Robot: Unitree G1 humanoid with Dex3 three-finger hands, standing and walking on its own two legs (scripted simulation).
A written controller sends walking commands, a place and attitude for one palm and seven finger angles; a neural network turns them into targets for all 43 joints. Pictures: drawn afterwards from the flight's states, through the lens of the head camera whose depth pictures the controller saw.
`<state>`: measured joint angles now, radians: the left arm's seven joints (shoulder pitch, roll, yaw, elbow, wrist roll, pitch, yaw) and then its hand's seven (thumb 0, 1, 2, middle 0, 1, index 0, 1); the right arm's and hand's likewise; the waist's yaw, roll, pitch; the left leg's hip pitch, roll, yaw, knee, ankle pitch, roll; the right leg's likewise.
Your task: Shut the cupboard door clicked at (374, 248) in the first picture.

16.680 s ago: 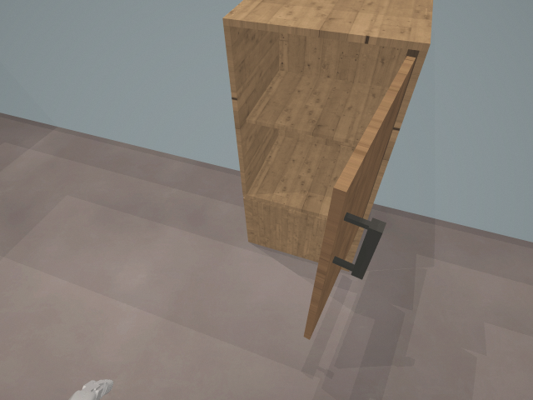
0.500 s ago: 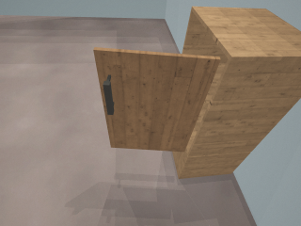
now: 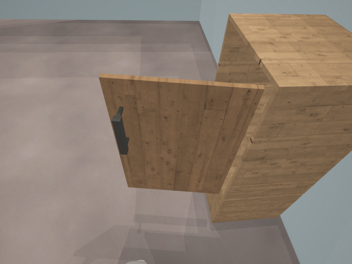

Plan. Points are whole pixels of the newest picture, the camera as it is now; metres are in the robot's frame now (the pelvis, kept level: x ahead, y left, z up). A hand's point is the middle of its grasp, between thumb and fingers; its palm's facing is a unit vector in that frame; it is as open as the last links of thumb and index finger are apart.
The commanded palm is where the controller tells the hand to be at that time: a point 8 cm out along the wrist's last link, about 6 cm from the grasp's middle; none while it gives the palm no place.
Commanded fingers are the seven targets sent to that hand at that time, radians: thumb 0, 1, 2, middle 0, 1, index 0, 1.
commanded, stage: come to a stop and stand still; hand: left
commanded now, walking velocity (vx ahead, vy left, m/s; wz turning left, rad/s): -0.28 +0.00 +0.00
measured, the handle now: (122, 131) +0.47 +0.20 -0.01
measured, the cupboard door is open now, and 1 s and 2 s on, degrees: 81 81 81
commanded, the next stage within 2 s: look again from close up in 0.96 s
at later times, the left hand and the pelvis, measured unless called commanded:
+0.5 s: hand out of the picture +0.06 +0.17 -0.18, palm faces +0.03 -0.98 -0.21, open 7.3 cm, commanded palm none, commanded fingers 0.00 0.90 0.90 -0.20 -0.30 -0.20 -0.30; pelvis +0.02 -0.01 -0.01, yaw +0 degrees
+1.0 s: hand out of the picture -0.01 +0.18 -0.18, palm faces +0.03 -0.99 -0.14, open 7.4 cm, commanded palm none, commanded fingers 0.00 0.90 0.90 -0.20 -0.30 -0.20 -0.30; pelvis +0.02 +0.02 +0.00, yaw -1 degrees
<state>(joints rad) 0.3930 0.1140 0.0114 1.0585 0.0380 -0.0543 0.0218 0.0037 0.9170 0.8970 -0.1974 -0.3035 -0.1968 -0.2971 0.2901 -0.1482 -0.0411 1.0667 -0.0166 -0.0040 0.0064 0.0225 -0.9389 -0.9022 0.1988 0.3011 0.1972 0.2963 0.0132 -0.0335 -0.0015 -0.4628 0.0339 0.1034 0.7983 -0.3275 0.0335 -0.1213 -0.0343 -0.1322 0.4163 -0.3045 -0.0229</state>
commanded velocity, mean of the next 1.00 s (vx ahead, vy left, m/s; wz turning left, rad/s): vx -0.05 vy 0.01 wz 0.00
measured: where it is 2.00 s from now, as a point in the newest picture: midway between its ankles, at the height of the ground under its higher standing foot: outside the picture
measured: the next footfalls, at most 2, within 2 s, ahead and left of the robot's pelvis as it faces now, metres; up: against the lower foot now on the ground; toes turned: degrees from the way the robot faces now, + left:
left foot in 0.08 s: +0.07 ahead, +0.10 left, +0.00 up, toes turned +2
right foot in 0.30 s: +0.07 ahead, -0.10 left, +0.00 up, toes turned -2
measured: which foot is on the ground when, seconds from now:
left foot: up 0.00-0.06, down 0.08-1.00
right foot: down 0.00-0.10, up 0.12-0.28, down 0.30-1.00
